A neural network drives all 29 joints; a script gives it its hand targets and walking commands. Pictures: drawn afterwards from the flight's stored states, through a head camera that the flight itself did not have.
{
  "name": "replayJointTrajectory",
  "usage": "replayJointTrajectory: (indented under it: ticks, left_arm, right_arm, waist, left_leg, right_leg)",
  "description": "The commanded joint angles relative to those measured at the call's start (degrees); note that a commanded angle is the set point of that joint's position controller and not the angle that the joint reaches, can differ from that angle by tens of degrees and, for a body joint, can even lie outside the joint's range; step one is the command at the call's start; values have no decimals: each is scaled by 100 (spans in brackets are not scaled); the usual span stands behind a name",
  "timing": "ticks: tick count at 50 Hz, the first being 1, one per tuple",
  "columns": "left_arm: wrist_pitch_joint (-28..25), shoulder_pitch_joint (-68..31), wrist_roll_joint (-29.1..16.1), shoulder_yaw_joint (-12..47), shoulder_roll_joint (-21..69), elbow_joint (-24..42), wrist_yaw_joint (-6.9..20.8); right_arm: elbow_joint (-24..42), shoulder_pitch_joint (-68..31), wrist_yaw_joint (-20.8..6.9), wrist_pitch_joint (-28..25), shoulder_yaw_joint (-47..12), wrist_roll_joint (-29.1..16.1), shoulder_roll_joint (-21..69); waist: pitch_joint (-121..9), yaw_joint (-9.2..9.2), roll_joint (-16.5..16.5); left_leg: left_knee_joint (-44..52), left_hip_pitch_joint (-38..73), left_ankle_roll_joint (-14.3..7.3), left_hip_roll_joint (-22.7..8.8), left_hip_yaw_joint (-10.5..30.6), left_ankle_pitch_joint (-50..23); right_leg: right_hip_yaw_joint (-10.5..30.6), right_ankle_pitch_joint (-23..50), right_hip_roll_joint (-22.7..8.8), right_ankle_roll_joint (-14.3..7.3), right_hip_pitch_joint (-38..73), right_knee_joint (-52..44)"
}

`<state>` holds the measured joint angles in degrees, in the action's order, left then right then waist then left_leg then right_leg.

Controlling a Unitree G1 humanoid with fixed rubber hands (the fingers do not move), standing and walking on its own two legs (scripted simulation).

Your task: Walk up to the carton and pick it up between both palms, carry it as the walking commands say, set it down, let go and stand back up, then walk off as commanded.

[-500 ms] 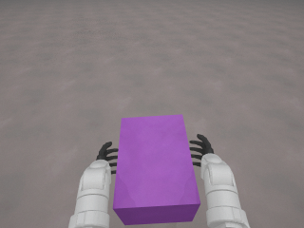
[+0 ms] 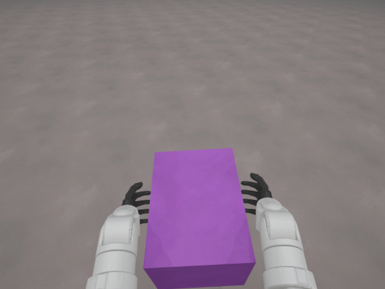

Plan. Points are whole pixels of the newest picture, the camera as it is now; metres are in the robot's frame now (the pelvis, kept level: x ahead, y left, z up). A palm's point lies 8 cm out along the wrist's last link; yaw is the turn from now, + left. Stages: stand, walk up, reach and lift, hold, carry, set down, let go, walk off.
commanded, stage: reach and lift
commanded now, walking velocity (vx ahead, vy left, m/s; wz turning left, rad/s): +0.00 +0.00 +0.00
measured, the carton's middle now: (197, 215) +0.33 +0.00 -0.03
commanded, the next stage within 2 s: hold in 0.14 s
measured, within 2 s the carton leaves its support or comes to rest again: neither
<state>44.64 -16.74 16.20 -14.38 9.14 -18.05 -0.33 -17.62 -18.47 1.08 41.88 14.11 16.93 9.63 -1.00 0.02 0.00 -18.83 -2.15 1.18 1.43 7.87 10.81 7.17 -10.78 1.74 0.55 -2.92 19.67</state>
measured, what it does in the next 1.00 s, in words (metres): stands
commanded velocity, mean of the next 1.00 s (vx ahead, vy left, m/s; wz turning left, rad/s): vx -0.05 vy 0.00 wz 0.12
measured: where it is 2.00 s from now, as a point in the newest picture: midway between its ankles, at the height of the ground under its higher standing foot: outside the picture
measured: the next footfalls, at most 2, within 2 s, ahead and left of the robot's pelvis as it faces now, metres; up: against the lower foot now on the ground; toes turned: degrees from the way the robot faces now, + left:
left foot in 1.42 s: -0.15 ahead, +0.11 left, +0.00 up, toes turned +16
right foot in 1.84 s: -0.25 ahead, -0.14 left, +0.00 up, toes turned +19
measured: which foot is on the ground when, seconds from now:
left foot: down 0.00-1.00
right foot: down 0.00-1.00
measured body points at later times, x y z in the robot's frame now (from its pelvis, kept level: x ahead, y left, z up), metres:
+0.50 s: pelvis -0.01 +0.00 +0.00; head -0.07 +0.00 +0.44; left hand +0.29 +0.15 +0.03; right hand +0.29 -0.15 +0.05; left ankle +0.00 +0.14 -0.75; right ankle +0.01 -0.13 -0.75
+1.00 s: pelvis -0.02 +0.00 -0.02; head -0.06 +0.01 +0.43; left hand +0.29 +0.15 +0.04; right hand +0.29 -0.14 +0.06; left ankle +0.00 +0.14 -0.75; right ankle +0.01 -0.12 -0.75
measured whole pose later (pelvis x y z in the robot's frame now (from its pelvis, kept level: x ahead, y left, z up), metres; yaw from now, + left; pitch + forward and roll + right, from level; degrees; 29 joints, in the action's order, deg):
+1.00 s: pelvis -0.02 +0.00 -0.02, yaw +0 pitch +0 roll +0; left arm 48.5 -17.1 11.3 -10.3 9.2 -10.2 -9.5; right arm -10.5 -18.4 9.7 44.9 9.4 11.2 9.6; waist -6.8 -1.2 -1.2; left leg -33.7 -18.0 1.1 1.9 5.6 15.4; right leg 4.7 -13.3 1.4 0.9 -18.9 34.4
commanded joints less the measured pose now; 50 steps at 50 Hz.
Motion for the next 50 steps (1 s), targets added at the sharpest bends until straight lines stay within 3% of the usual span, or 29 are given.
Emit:
replayJointTrajectory:
  ticks: [1, 2, 3, 10, 11, 12, 14, 18, 27, 30, 33, 35, 36, 37, 38, 41, 42, 43, 45, 46, 47, 48, 50]
  left_arm:
    - [-357, -3328, -1648, 3118, 5127, 715, 1504]
    - [-332, -3248, -1621, 3132, 5149, 694, 1483]
    - [-332, -3183, -1665, 3151, 5155, 767, 1470]
    - [-314, -3091, -1567, 3079, 5125, 666, 1440]
    - [-315, -3110, -1557, 3052, 5147, 587, 1444]
    - [-328, -3287, -1619, 3150, 5153, 692, 1445]
    - [-318, -3250, -1529, 3083, 5158, 533, 1445]
    - [-345, -3424, -1585, 3095, 5257, 424, 1490]
    - [-316, -3338, -1465, 2837, 5223, 107, 1541]
    - [-327, -3378, -1522, 2911, 5265, 175, 1567]
    - [-326, -3410, -1547, 3022, 5302, 359, 1532]
    - [-302, -3400, -1557, 3009, 5277, 304, 1540]
    - [-307, -3435, -1580, 3042, 5299, 313, 1548]
    - [-333, -3396, -1536, 3033, 5248, 398, 1532]
    - [-344, -3375, -1569, 3070, 5253, 445, 1524]
    - [-322, -3350, -1578, 3097, 5275, 429, 1513]
    - [-352, -3551, -1725, 3336, 5265, 396, 1483]
    - [-369, -3709, -1862, 3467, 5242, 758, 1444]
    - [-247, -3643, -2068, 3573, 5201, 1090, 1365]
    - [-134, -3491, -2167, 3719, 5238, 1188, 1297]
    - [18, -3343, -2265, 3848, 5236, 1383, 1236]
    - [162, -3120, -2314, 3909, 5292, 1382, 1165]
    - [441, -3249, -2440, 4081, 5355, 1581, 1117]
  right_arm:
    - [-198, -2077, -1551, 44, -2847, -1469, 5560]
    - [-136, -2025, -1564, 30, -2819, -1433, 5454]
    - [-99, -1979, -1567, 47, -2885, -1489, 5473]
    - [13, -2104, -1575, 55, -2896, -1463, 5378]
    - [-11, -2241, -1585, 72, -2899, -1438, 5394]
    - [-133, -2165, -1600, 62, -2862, -1471, 5473]
    - [-60, -2291, -1621, 22, -2823, -1456, 5369]
    - [-276, -2411, -1644, 25, -2776, -1463, 5484]
    - [-385, -2503, -1672, 21, -2749, -1436, 5499]
    - [-361, -2455, -1654, 47, -2793, -1459, 5520]
    - [-287, -2421, -1646, 37, -2841, -1525, 5523]
    - [-343, -2386, -1642, 67, -2777, -1476, 5471]
    - [-332, -2396, -1631, 76, -2801, -1441, 5507]
    - [-269, -2396, -1631, 51, -2828, -1473, 5491]
    - [-264, -2328, -1638, 42, -2866, -1484, 5541]
    - [-185, -2324, -1638, 48, -2909, -1519, 5534]
    - [-277, -2494, -1584, -19, -3129, -1554, 5444]
    - [-97, -2503, -1533, -7, -3209, -1616, 5525]
    - [273, -2473, -1448, 69, -3486, -1837, 5506]
    - [268, -2395, -1432, 202, -3590, -1974, 5548]
    - [471, -2340, -1408, 316, -3725, -2152, 5476]
    - [599, -2257, -1405, 465, -3790, -2288, 5365]
    - [540, -2031, -1418, 751, -3802, -2415, 5387]
  waist:
    - [-1452, -38, -6]
    - [-1312, -78, 71]
    - [-1298, -6, 40]
    - [-1187, 15, 27]
    - [-1094, 1, -166]
    - [-1118, -20, 44]
    - [-1102, -13, 118]
    - [-1043, -46, -4]
    - [-964, -12, -8]
    - [-1161, 13, -80]
    - [-1207, 1, 110]
    - [-1059, -82, 87]
    - [-1090, -108, -76]
    - [-1094, -2, 136]
    - [-1199, -28, -21]
    - [-1227, -81, 6]
    - [-1419, 10, -323]
    - [-1499, -123, -357]
    - [-2101, -100, -352]
    - [-2236, -119, -137]
    - [-2375, -99, 85]
    - [-2436, -51, 68]
    - [-2322, -39, 761]
  left_leg:
    - [189, 135, -1, 414, -415, -1267]
    - [225, 148, 31, 422, -426, -1363]
    - [219, 134, 26, 442, -420, -1400]
    - [236, 64, -10, 422, -397, -921]
    - [252, -2, -38, 411, -379, -816]
    - [226, -45, -18, 410, -423, -734]
    - [229, 40, -18, 411, -423, -622]
    - [185, -152, -26, 400, -445, -351]
    - [214, -220, -77, 387, -455, -311]
    - [188, -123, -70, 382, -439, -504]
    - [174, -150, -34, 379, -449, -590]
    - [198, -197, -32, 389, -446, -454]
    - [208, -169, -48, 373, -426, -378]
    - [223, -240, -52, 386, -453, -421]
    - [211, -231, -49, 375, -436, -502]
    - [186, -116, -51, 369, -416, -532]
    - [-678, -559, -118, -548, -322, -553]
    - [-814, -649, -165, -551, -226, -390]
    - [-1392, -872, -145, -629, -255, -1826]
    - [-1488, -934, -126, -669, -215, -2387]
    - [-1564, -996, -144, -704, -135, -2726]
    - [-1586, -1052, -197, -729, -39, -2918]
    - [-1355, -1286, -365, -1025, 478, -3393]
  right_leg:
    - [-332, 1461, 390, 55, 577, -124]
    - [-350, 1575, 400, 59, 479, -128]
    - [-352, 1618, 401, 75, 525, -125]
    - [-367, 1110, 398, 43, 419, -150]
    - [-380, 952, 414, 51, 349, -162]
    - [-358, 876, 394, 12, 367, -130]
    - [-344, 751, 387, -2, 239, -160]
    - [-368, 460, 377, -7, 156, -139]
    - [-357, 517, 338, -3, 149, -157]
    - [-392, 601, 364, 5, 215, -169]
    - [-351, 699, 352, -13, 258, -135]
    - [-370, 585, 354, -22, 216, -161]
    - [-387, 500, 373, -15, 211, -161]
    - [-350, 568, 341, -26, 254, -162]
    - [-359, 649, 368, -6, 319, -139]
    - [-350, 658, 364, -12, 264, -141]
    - [-31, 1055, -708, -125, -582, 511]
    - [160, 1191, -715, -124, -799, 586]
    - [-11, 2591, -835, -111, -639, 1164]
    - [-105, 2808, -795, -49, -738, 1462]
    - [-147, 2860, -785, -13, -823, 1611]
    - [-196, 2752, -755, 7, -977, 1707]
    - [-484, 1783, -555, 56, -1348, 2123]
